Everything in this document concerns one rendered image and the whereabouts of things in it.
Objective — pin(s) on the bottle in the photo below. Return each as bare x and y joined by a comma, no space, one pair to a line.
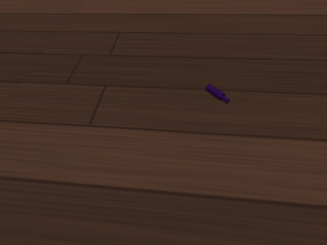
217,93

